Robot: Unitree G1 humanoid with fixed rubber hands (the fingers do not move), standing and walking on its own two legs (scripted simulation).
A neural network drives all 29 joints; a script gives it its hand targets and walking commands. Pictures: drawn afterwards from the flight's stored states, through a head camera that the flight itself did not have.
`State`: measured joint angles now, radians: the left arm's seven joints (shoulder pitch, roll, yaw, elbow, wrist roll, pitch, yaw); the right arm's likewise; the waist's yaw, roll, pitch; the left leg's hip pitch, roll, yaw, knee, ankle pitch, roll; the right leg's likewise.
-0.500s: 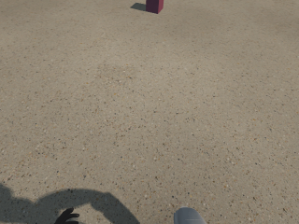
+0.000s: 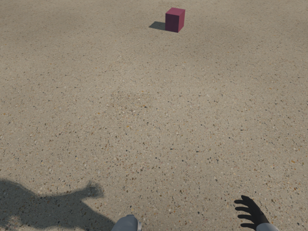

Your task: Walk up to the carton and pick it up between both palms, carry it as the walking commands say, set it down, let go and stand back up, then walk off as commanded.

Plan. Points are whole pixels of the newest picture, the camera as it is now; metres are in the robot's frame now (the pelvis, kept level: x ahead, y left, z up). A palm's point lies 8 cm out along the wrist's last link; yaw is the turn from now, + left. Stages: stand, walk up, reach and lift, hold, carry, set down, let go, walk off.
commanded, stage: walk up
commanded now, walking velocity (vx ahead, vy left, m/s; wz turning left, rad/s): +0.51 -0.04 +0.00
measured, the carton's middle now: (175, 20) +2.74 -0.14 -0.66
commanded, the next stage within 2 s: none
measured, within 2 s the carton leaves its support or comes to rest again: neither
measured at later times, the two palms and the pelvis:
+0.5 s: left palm (95, 161) +0.35 +0.25 -0.14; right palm (259, 214) +0.19 -0.27 -0.12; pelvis +0.26 -0.01 +0.00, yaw +0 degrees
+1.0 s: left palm (110, 130) +0.49 +0.22 -0.14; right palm (224, 87) +0.71 -0.27 -0.11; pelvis +0.55 -0.03 -0.01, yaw +0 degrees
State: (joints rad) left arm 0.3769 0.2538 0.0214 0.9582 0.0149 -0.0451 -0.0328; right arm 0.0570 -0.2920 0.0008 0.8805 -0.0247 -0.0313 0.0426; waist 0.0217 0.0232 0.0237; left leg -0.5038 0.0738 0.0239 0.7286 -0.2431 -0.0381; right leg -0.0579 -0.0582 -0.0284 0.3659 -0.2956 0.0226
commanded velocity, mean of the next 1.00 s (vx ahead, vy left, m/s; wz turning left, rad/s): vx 0.50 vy -0.10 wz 0.00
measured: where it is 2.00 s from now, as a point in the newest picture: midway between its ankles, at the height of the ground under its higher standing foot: (172, 116)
